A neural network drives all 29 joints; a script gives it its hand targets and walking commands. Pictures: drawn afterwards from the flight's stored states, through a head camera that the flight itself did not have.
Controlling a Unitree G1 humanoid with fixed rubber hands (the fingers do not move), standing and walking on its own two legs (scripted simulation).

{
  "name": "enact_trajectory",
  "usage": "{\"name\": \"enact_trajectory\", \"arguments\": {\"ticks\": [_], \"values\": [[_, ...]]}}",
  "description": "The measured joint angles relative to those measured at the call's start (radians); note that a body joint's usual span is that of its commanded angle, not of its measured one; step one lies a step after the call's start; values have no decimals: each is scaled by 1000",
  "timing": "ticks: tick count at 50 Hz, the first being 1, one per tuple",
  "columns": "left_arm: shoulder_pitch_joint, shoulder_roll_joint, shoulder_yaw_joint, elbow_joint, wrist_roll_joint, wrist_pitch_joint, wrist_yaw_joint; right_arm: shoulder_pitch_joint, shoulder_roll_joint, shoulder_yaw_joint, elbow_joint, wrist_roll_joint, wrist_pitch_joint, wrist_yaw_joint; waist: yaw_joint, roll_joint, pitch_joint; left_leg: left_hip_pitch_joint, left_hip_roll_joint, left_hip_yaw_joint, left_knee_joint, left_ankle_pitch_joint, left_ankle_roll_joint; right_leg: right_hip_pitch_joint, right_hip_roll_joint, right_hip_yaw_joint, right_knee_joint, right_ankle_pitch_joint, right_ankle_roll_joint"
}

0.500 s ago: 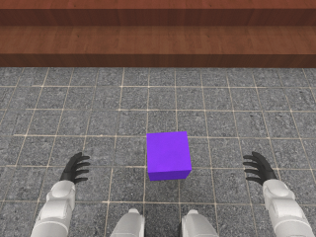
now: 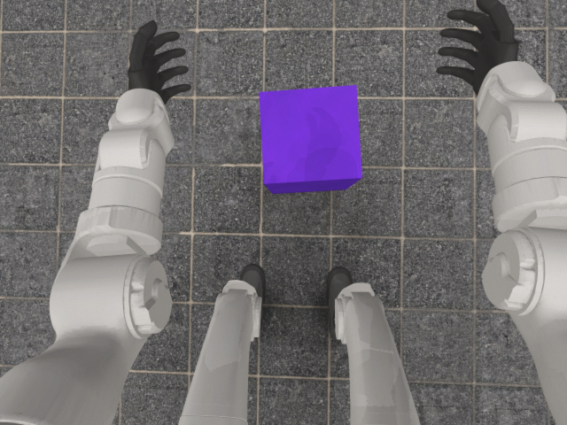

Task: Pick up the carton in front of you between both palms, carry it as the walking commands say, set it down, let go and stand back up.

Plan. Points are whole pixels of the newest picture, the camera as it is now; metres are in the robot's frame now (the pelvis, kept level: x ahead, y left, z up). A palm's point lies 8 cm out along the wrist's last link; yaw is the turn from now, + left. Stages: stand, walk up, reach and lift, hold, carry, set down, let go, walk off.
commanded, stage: reach and lift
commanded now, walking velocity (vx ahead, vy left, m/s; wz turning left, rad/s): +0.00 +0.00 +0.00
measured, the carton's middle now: (308, 147) +0.54 -0.01 -0.53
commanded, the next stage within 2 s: none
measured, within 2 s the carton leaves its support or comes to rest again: leaves its support in 1.88 s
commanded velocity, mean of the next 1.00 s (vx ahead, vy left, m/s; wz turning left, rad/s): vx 0.00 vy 0.00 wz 0.00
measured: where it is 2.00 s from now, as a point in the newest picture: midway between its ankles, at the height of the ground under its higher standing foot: (294, 315)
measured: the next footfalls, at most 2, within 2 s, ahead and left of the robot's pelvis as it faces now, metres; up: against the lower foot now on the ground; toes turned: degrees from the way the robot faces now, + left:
none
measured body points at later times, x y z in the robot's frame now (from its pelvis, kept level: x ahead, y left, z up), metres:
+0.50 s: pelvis +0.02 +0.00 -0.10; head +0.38 -0.01 +0.17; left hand +0.54 +0.19 -0.27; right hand +0.57 -0.20 -0.27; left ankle +0.09 +0.14 -0.62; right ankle +0.09 -0.12 -0.62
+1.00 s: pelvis -0.02 +0.00 -0.27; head +0.36 -0.01 -0.05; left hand +0.54 +0.18 -0.46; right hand +0.56 -0.19 -0.46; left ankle +0.09 +0.14 -0.62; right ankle +0.09 -0.12 -0.62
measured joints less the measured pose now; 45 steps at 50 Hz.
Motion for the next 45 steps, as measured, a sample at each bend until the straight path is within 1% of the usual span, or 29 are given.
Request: {"name": "enact_trajectory", "arguments": {"ticks": [4,7,13,16,19,23,31,32,33,35,38,45], "values": [[-97,-14,57,6,46,-11,1,-109,6,-43,27,-50,-11,3,0,3,7,-64,-1,-2,6,1,-3,-66,2,0,9,0,-2],[-112,-31,90,-11,77,-33,-5,-128,23,-73,11,-85,-31,0,-1,5,1,-94,-1,-2,-6,1,-3,-97,3,3,-2,0,-3],[-53,-67,136,-24,118,-106,-25,-68,77,-127,-26,-131,-89,-9,-8,3,-65,-173,-4,-2,2,-19,-3,-178,7,11,10,-21,-1],[-21,-78,150,-9,132,-140,-30,-29,101,-144,-26,-142,-116,-15,-13,0,-112,-247,-10,-9,62,-47,-6,-251,13,20,68,-49,4],[-5,-82,149,10,132,-162,-27,-2,112,-146,-18,-138,-137,-26,-15,-3,-145,-338,-18,-14,161,-91,-10,-341,18,26,166,-92,10],[-10,-67,109,19,90,-173,-11,3,97,-116,-15,-97,-153,-46,-17,-2,-147,-470,-31,-20,326,-154,-14,-471,24,32,329,-154,17],[-89,14,-50,13,-71,-147,41,-72,-8,49,-14,76,-140,-85,-21,9,-30,-682,-54,-16,667,-234,-16,-680,31,40,670,-237,32],[-102,22,-65,13,-88,-140,46,-85,-21,67,-14,94,-135,-88,-21,10,-12,-701,-56,-14,703,-240,-19,-699,33,41,706,-242,35],[-117,29,-77,14,-103,-133,50,-100,-33,83,-11,110,-129,-91,-20,12,7,-717,-57,-12,737,-244,-21,-716,34,41,739,-237,24],[-149,42,-94,26,-126,-119,57,-136,-52,110,4,134,-117,-95,-18,16,44,-744,-59,-10,797,-248,-24,-744,36,44,800,-246,33],[-206,57,-105,66,-145,-107,59,-196,-70,136,46,153,-105,-95,-16,20,98,-776,-61,-8,868,-249,-26,-776,39,44,871,-250,43],[-329,75,-107,198,-145,-127,45,-319,-83,164,167,162,-119,-91,-16,21,220,-817,-64,-8,977,-248,-37,-821,39,39,984,-248,39]]}}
